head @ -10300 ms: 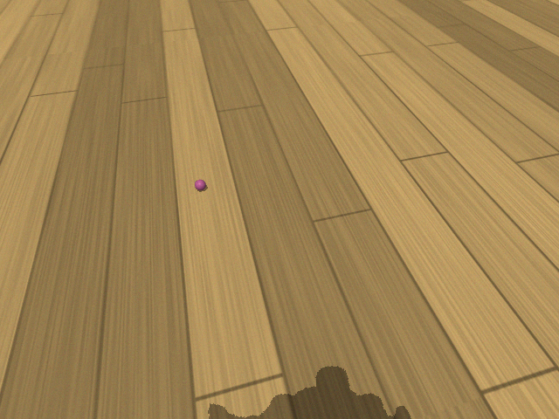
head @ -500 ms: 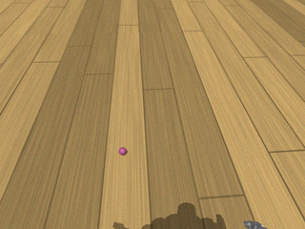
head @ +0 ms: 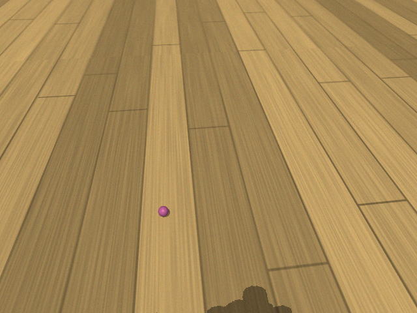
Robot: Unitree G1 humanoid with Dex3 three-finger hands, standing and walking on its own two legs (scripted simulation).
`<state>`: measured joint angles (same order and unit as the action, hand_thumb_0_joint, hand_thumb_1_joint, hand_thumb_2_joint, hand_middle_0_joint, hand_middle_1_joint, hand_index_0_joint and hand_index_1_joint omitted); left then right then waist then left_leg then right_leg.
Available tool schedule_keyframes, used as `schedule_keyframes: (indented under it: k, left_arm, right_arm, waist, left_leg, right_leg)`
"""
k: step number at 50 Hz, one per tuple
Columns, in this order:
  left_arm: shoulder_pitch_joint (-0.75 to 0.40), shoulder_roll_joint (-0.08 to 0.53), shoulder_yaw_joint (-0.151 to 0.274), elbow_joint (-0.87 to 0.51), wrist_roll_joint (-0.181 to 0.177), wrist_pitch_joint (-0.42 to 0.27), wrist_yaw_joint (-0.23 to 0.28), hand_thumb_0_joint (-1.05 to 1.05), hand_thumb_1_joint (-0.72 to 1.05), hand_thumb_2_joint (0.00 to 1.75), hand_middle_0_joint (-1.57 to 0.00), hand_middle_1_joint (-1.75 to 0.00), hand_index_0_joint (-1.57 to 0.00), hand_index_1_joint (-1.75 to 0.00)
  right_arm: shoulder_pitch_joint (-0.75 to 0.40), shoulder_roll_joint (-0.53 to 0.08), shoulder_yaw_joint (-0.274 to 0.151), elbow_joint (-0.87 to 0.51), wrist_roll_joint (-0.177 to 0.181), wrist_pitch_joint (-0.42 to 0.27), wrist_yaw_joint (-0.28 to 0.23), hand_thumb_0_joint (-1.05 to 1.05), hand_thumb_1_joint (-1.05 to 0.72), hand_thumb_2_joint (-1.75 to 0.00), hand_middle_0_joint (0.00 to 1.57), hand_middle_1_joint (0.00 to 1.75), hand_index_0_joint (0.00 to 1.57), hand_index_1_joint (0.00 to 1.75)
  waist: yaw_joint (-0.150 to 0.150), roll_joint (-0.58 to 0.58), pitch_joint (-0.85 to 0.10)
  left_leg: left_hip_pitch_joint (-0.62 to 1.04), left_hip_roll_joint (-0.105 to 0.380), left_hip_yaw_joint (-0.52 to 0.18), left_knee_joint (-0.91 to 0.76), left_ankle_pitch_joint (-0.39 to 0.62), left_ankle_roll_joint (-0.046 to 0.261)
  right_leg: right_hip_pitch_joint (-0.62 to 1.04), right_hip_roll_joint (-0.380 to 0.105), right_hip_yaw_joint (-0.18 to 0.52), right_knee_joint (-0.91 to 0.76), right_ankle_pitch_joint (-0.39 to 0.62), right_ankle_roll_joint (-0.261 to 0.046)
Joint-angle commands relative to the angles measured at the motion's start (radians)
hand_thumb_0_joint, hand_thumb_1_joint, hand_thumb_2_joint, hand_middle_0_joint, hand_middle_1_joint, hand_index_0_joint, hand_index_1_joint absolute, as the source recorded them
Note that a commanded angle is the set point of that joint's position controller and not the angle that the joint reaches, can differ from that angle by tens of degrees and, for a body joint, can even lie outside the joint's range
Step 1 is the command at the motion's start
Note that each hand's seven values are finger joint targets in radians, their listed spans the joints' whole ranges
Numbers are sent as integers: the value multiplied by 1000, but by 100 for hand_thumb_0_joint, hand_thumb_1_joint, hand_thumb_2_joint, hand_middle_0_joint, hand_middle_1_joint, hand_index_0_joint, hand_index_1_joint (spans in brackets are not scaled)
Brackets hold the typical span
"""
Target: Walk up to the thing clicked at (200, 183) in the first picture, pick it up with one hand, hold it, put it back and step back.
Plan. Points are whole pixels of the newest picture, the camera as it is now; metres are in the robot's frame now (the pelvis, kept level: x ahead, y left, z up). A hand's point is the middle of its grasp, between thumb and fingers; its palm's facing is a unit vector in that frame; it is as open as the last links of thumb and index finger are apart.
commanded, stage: stand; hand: left
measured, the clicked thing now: (163, 211) +0.76 +0.24 -0.75
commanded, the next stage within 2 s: walk up in 0.38 s
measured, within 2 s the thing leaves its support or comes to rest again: neither
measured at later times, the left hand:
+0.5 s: hand out of the picture +0.07 +0.27 -0.15, palm faces +0.01 -0.94 -0.33, open 7.4 cm
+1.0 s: hand (75, 280) +0.23 +0.32 -0.15, palm faces -0.07 -0.93 -0.35, open 7.4 cm
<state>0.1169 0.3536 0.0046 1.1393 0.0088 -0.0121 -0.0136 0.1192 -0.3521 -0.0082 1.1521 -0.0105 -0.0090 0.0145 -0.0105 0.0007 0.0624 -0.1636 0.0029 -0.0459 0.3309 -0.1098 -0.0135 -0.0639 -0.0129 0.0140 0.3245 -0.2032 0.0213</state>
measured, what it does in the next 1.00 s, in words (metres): walks ahead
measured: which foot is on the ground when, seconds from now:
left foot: down 0.00-1.00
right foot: down 0.00-0.66, up 0.68-1.00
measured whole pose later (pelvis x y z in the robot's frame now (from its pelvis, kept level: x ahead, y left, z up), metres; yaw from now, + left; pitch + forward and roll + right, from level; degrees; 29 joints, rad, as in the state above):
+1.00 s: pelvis +0.16 +0.04 -0.01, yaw +0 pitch -4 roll +1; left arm 0.26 0.41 0.06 0.92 0.02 -0.02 -0.08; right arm 0.36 -0.39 -0.06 0.88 -0.02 -0.06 0.05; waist -0.03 -0.01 0.10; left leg -0.04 0.01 0.07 0.45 -0.35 0.02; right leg -0.42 -0.07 0.00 0.65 -0.21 -0.02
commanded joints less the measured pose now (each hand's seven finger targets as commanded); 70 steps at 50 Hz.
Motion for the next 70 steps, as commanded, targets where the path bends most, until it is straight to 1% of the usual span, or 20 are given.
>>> schedule_keyframes:
  k: [1, 18, 19, 20, 23, 25, 31, 32, 33, 34, 38, 45, 51, 52, 54, 55, 60, 66, 68, 70]
  left_arm:
    - [-34, 219, 39, -63, 2, -23, 16, 0, 90, 90, -20, -30, -20, -30]
    - [-7, 212, 25, -68, -2, -23, 18, 0, 90, 90, -20, -30, -20, -30]
    - [62, 286, 84, -105, 8, -30, 0, 0, 90, 90, -20, -30, -20, -30]
    - [93, 293, 94, -99, 20, -29, -5, 0, 90, 90, -20, -30, -20, -30]
    - [174, 326, 129, -119, 25, -42, 0, 0, 90, 90, -20, -30, -20, -30]
    - [151, 326, 138, -158, 28, -53, 1, 0, 90, 90, -20, -30, -20, -30]
    - [13, 248, 106, -267, 28, -35, -21, 0, 90, 90, -20, -30, -20, -30]
    - [103, 174, 86, -272, 15, -34, -25, 0, 90, 90, -20, -30, -20, -30]
    - [120, 167, 83, -272, 8, -34, -19, 0, 90, 90, -20, -30, -20, -30]
    - [84, 272, 103, -264, 9, -34, -7, 0, 90, 90, -20, -30, -20, -30]
    - [211, 282, 97, -219, -4, -36, -21, 0, 90, 90, -20, -30, -20, -30]
    - [104, 240, 102, -305, 16, -38, -56, 0, 90, 90, -20, -30, -20, -30]
    - [227, 243, 126, -293, 13, -56, -44, 0, 90, 90, -20, -30, -20, -30]
    - [305, 278, 144, -280, 16, -67, -32, 0, 90, 90, -20, -30, -20, -30]
    - [347, 396, 166, -314, 1, -77, -17, 0, 90, 90, -20, -30, -20, -30]
    - [304, 382, 159, -331, -11, -73, -15, 0, 90, 90, -20, -30, -20, -30]
    - [194, 300, 129, -378, -4, -73, -12, 0, 90, 90, -20, -30, -20, -30]
    - [171, 279, 99, -400, 2, -55, 1, 0, 90, 90, -20, -30, -20, -30]
    - [122, 245, 82, -403, -10, -36, 7, 0, 90, 90, -20, -30, -20, -30]
    - [177, 158, 52, -397, -33, -16, 10, 0, 90, 90, -20, -30, -20, -30]
  right_arm:
    - [-68, -211, -36, -69, 1, -25, -13, 0, -90, -90, 20, 30, 20, 30]
    - [-36, -215, -30, -58, 5, -22, -15, 0, -90, -90, 20, 30, 20, 30]
    - [32, -275, -80, -108, -9, -27, 11, 0, -90, -90, 20, 30, 20, 30]
    - [21, -290, -92, -115, -21, -23, 20, 0, -90, -90, 20, 30, 20, 30]
    - [-123, -203, -90, -209, -28, -22, 27, 0, -90, -90, 20, 30, 20, 30]
    - [-68, -236, -105, -215, -26, -35, 29, 0, -90, -90, 20, 30, 20, 30]
    - [243, -232, -151, -167, -36, -52, 37, 0, -90, -90, 20, 30, 20, 30]
    - [317, -308, -179, -168, -46, -62, 24, 0, -90, -90, 20, 30, 20, 30]
    - [329, -405, -187, -195, -49, -71, 21, 0, -90, -90, 20, 30, 20, 30]
    - [249, -407, -184, -229, -18, -69, 21, 0, -90, -90, 20, 30, 20, 30]
    - [152, -291, -135, -295, -8, -82, 9, 0, -90, -90, 20, 30, 20, 30]
    - [210, -304, -134, -345, -7, -85, 19, 0, -90, -90, 20, 30, 20, 30]
    - [181, -285, -118, -397, -3, -68, 16, 0, -90, -90, 20, 30, 20, 30]
    - [244, -234, -99, -398, 2, -69, 14, 0, -90, -90, 20, 30, 20, 30]
    - [285, -220, -86, -410, 12, -63, 4, 0, -90, -90, 20, 30, 20, 30]
    - [254, -276, -104, -391, 3, -57, -5, 0, -90, -90, 20, 30, 20, 30]
    - [312, -247, -105, -344, 4, -47, 25, 0, -90, -90, 20, 30, 20, 30]
    - [232, -187, -94, -343, -7, -57, 8, 0, -90, -90, 20, 30, 20, 30]
    - [275, -199, -100, -313, -10, -68, -8, 0, -90, -90, 20, 30, 20, 30]
    - [229, -317, -112, -343, -22, -81, -23, 0, -90, -90, 20, 30, 20, 30]
  waist:
    - [14, 12, -62]
    - [7, -7, -73]
    - [16, 0, -153]
    - [34, 24, -75]
    - [118, -166, 128]
    - [83, -87, 85]
    - [-98, -42, -19]
    - [-115, 222, -77]
    - [-111, 316, -71]
    - [-81, 166, -5]
    - [-3, 130, 41]
    - [-28, 124, 67]
    - [62, 42, -12]
    - [94, -86, -80]
    - [98, -241, -92]
    - [85, -122, -32]
    - [12, -178, 32]
    - [17, -132, -40]
    - [-27, -58, -87]
    - [4, 186, -121]
  left_leg:
    - [35, 108, -98, -59, -21, 30]
    - [34, 114, -93, -32, 69, 36]
    - [13, 54, -85, 24, -446, 89]
    - [-125, 59, -109, 26, -618, 90]
    - [-529, 3, 23, 366, -300, 32]
    - [-490, 68, -37, 442, -293, 30]
    - [215, -2, 98, 106, -111, 22]
    - [350, 127, -130, -30, -337, 77]
    - [277, 356, -592, -185, -564, 164]
    - [101, 403, -625, -194, -618, 240]
    - [55, 271, -218, -137, -262, 195]
    - [-12, 229, -46, -114, -124, 219]
    - [-92, 187, 3, 188, 65, 165]
    - [-137, 123, 55, 422, 134, 132]
    - [-433, -50, 61, 840, -417, 61]
    - [-413, 3, -25, 909, -433, 57]
    - [-307, 69, 23, 674, -254, 30]
    - [-84, 42, 105, 318, -100, 11]
    - [51, 7, 108, 188, 67, 30]
    - [47, 328, -330, 32, 159, 141]
  right_leg:
    - [-63, -112, 77, -79, -17, -40]
    - [-54, -115, 78, -62, 46, -37]
    - [-11, -50, 61, -17, -382, -84]
    - [-24, -73, 108, -5, -534, -107]
    - [118, -290, 378, -203, -487, -215]
    - [130, -339, 382, -194, -265, -276]
    - [-331, -110, 9, 211, -127, -144]
    - [-477, -3, -67, 535, -179, -100]
    - [-603, 112, 43, 718, -369, -83]
    - [-538, 29, 167, 772, -356, -95]
    - [-502, -48, 114, 689, -138, -60]
    - [-369, -73, -16, 360, -2, -31]
    - [-62, 5, -86, 201, 18, -65]
    - [87, -5, -34, 141, -39, -91]
    - [162, -405, 612, -67, -137, -287]
    - [27, -423, 606, -56, -121, -341]
    - [-186, -212, 171, -53, -34, -251]
    - [-266, -212, 55, 139, 352, -234]
    - [-312, -151, 14, 303, 254, -171]
    - [-380, 21, -14, 484, -171, -58]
